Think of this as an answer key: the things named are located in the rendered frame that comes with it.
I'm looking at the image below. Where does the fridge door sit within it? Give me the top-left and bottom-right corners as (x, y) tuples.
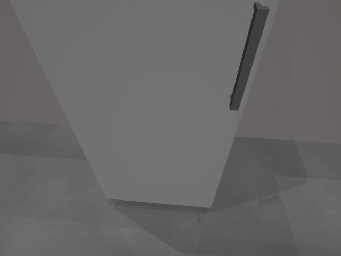
(9, 0), (278, 208)

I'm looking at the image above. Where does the handle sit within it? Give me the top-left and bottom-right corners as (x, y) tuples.
(229, 2), (270, 111)

